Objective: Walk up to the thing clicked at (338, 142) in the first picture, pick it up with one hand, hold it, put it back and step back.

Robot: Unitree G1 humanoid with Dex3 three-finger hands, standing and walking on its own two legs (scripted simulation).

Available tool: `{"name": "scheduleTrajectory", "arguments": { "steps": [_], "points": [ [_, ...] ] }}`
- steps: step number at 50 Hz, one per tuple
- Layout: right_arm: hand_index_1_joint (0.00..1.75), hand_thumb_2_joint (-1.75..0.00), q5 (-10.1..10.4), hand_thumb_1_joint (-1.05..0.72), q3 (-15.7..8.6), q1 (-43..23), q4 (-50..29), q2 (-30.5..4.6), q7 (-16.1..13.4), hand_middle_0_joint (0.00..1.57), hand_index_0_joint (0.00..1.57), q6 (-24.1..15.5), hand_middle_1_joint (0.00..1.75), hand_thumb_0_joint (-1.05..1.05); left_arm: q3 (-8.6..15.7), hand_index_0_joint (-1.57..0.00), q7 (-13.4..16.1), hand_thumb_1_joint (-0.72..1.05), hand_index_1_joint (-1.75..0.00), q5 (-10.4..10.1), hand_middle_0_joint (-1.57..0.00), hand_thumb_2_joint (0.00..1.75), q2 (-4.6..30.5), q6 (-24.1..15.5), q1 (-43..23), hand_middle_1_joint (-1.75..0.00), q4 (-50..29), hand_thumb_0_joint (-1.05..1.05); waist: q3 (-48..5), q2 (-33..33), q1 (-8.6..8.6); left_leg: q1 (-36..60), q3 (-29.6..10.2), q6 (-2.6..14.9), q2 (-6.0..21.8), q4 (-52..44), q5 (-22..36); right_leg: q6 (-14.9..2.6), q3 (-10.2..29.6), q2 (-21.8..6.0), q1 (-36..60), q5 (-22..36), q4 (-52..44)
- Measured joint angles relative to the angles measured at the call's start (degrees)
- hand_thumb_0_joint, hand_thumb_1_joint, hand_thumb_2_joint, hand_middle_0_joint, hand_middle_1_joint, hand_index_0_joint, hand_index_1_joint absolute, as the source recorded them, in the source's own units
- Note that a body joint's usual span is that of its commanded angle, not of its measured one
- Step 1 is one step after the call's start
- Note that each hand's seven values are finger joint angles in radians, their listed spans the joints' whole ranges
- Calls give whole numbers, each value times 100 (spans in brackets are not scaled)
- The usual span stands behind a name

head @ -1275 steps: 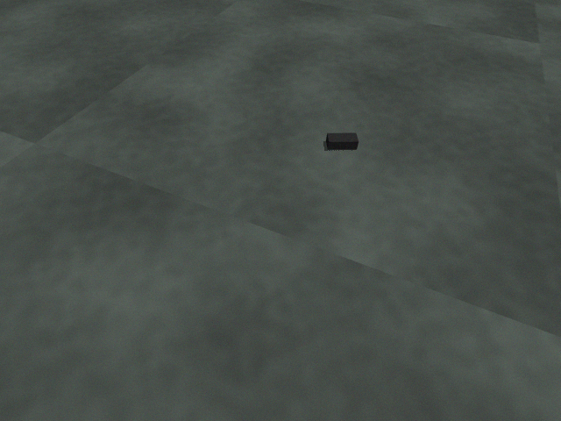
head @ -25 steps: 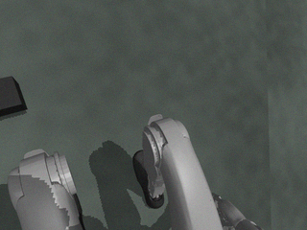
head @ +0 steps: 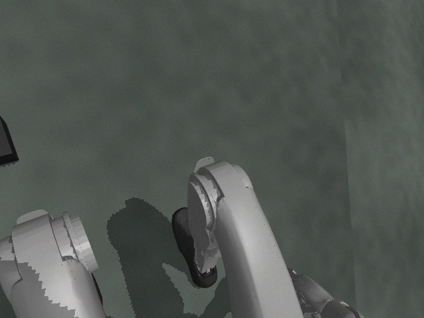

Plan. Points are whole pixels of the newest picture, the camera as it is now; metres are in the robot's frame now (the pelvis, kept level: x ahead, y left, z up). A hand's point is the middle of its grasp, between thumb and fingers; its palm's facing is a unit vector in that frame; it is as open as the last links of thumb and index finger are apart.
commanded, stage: rest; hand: left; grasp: from above
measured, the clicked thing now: out of the picture +0.44 +0.30 -0.26
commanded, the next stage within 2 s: open in 0.20 s
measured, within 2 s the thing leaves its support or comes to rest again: rests again in 0.56 s
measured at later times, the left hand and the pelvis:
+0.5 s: hand out of the picture +0.43 +0.30 -0.23, palm faces -0.45 -0.15 -0.88, open 10.6 cm; pelvis -0.01 +0.00 +0.00, yaw -1 degrees
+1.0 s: hand out of the picture +0.44 +0.31 -0.24, palm faces -0.43 -0.14 -0.89, open 13.2 cm; pelvis +0.00 +0.00 +0.00, yaw -1 degrees
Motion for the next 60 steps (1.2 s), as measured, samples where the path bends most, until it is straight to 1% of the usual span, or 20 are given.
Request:
{"name": "scheduleTrajectory", "arguments": {
  "steps": [3, 7, 13, 18, 22, 27, 31, 34, 38, 40, 42, 44, 53, 60],
  "points": [
    [30, -90, -3, -90, 59, -27, -20, 2, 52, 20, 20, -63, 30, 0, -70, -71, 57, -8, -51, -47, -70, 49, 7, 54, -51, -53, 90, -3, 25, 4, -16, 9, -6, 9, 11, -8, -5, 0, -8, 9, 12, 7, -22],
    [30, -90, -1, -91, 137, -50, -73, -10, 112, 20, 20, -142, 30, 0, 44, -70, 88, -7, -51, -69, -69, 49, 69, 90, -77, -53, 158, -3, 94, -5, -48, 49, -18, 11, 20, -15, -4, 14, -18, 18, 49, 23, -40],
    [30, -90, 8, -91, 218, -48, -131, -59, 137, 20, 20, -222, 30, 0, 75, -70, 29, -7, -52, -166, -69, 49, 182, 133, -170, -53, 273, -3, 185, -23, -106, 53, -52, 2, 16, 3, 40, 24, -42, 29, 57, 74, -39],
    [30, -90, 17, -91, 298, -30, -161, -104, 97, 20, 20, -207, 30, 0, 77, -69, -57, -6, -52, -232, -69, 48, 287, 56, -165, -53, 277, -2, 261, -22, -127, 65, -88, -6, 22, 5, 69, 30, -72, 44, 69, 121, -61],
    [30, -90, -6, -91, 369, 5, -196, -119, 83, 20, 20, -168, 30, 0, 42, -66, -111, -5, -54, -264, -66, 49, 336, -25, -134, -56, 248, -2, 301, -60, -128, 107, -104, -14, 31, -3, 78, 40, -83, 55, 101, 148, -76],
    [30, -90, -11, -90, 420, 27, -182, -109, 40, 20, 20, -141, 30, 0, -33, -59, -115, -5, -58, -233, -58, 55, 360, -136, -75, -60, 233, -1, 298, -108, -102, 125, -142, -30, 36, -8, 90, 17, -118, 65, 119, 177, -102],
    [30, -90, -32, -90, 415, 16, -173, -119, 27, 20, 20, -155, 30, 0, -130, -52, -31, -8, -62, -171, -52, 62, 342, -164, -22, -63, 131, -1, 285, -135, -72, 123, -151, -19, 39, -10, 89, 10, -129, 70, 130, 180, -121],
    [30, -90, -40, -90, 383, -14, -142, -135, 43, 21, 20, -206, 30, 0, -266, -46, 35, -13, -65, -187, -47, 67, 297, -144, -46, -66, 84, 0, 266, -141, -46, 108, -151, -6, 36, -9, 83, 2, -134, 66, 135, 167, -132],
    [30, -90, -43, -90, 355, -66, -171, -162, 103, 21, 20, -278, 30, 0, -204, -40, 100, -19, -70, -164, -40, 72, 296, -83, -81, -70, 98, 0, 255, -157, -57, 109, -154, 3, 32, -3, 63, -19, -142, 60, 151, 144, -136],
    [30, -90, -44, -90, 336, -89, -174, -176, 135, 20, 20, -329, 30, 0, -266, -37, 103, -22, -72, -192, -38, 74, 278, -20, -118, -72, 110, 0, 260, -156, -54, 109, -157, 5, 25, 4, 52, -19, -145, 54, 160, 127, -132],
    [30, -90, -32, -90, 334, -124, -189, -188, 157, 20, 20, -349, 30, 0, -235, -34, 107, -25, -74, -205, -35, 76, 274, 25, -139, -74, 113, 0, 271, -149, -55, 107, -159, 13, 26, 2, 42, -6, -147, 55, 165, 117, -141],
    [30, -90, -16, -90, 324, -142, -212, -193, 177, 20, 20, -378, 30, 0, -142, -32, 92, -27, -76, -214, -32, 79, 291, 57, -147, -76, 104, 0, 278, -142, -63, 100, -155, 17, 26, -6, 37, -5, -146, 52, 160, 111, -148],
    [30, -90, 11, -90, 316, -110, -230, -160, 190, 20, 20, -358, 30, 0, -8, -21, -98, -38, -87, -361, -21, 88, 365, 115, -120, -87, 35, 0, 302, -101, -61, 100, -149, 3, 15, -41, 12, 25, -140, 31, 155, 74, -164],
    [30, -90, 34, -90, 390, -28, -240, -103, 163, 20, 20, -240, 30, 0, -97, -13, -265, -46, -95, -430, -14, 95, 373, -19, -53, -95, -58, 0, 330, -94, -41, 139, -152, -11, 9, -78, 26, 19, -146, 20, 192, 82, -191]
  ]
}}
